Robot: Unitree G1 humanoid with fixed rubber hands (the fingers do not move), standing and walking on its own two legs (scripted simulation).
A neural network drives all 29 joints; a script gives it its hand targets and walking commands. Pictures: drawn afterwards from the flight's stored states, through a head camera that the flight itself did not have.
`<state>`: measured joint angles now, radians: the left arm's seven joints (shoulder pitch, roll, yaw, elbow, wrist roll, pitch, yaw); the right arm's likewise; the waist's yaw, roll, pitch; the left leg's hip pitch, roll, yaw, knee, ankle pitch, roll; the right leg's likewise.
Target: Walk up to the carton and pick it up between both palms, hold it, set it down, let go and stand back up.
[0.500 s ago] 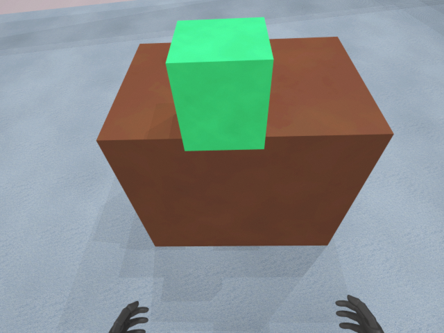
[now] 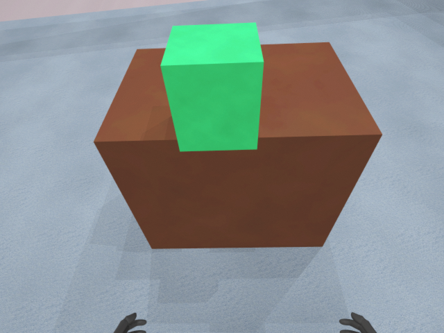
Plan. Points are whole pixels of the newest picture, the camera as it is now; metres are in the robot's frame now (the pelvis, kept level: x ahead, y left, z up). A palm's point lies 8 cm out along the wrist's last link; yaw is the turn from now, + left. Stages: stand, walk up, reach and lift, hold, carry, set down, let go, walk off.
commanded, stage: stand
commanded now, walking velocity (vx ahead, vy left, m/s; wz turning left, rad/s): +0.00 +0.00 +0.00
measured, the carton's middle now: (216, 89) +0.67 +0.06 +0.08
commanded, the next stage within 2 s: walk up in 1.26 s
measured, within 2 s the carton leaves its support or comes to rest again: neither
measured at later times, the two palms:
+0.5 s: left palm out of the picture +0.10 +0.23 -0.11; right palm out of the picture +0.10 -0.23 -0.12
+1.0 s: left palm out of the picture +0.08 +0.24 -0.12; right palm out of the picture +0.07 -0.22 -0.12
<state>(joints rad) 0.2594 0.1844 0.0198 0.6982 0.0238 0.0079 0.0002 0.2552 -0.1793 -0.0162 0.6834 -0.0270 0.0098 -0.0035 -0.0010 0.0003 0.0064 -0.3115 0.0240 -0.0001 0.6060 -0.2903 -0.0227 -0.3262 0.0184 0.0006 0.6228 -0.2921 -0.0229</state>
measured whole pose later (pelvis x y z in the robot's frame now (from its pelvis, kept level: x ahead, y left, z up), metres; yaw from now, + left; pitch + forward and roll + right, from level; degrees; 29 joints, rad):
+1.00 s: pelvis +0.02 +0.01 +0.01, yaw +0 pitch -1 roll +0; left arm 0.28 0.17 0.04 0.85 0.02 0.00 0.03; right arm 0.28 -0.16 -0.04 0.88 -0.02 0.00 -0.02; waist 0.00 -0.01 0.04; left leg -0.24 0.02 0.01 0.52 -0.27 -0.01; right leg -0.25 0.01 0.01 0.53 -0.27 -0.01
